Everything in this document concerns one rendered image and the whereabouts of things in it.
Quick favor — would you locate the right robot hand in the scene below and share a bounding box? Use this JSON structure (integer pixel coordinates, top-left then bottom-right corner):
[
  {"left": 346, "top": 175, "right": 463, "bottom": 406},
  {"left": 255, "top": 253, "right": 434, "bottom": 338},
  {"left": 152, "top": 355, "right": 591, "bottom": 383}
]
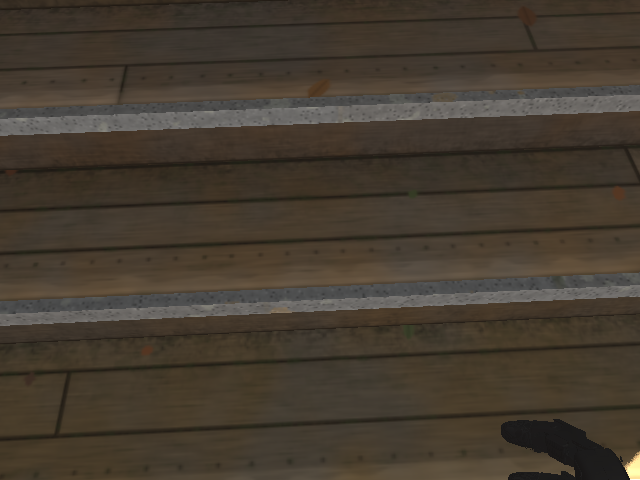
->
[{"left": 501, "top": 419, "right": 630, "bottom": 480}]

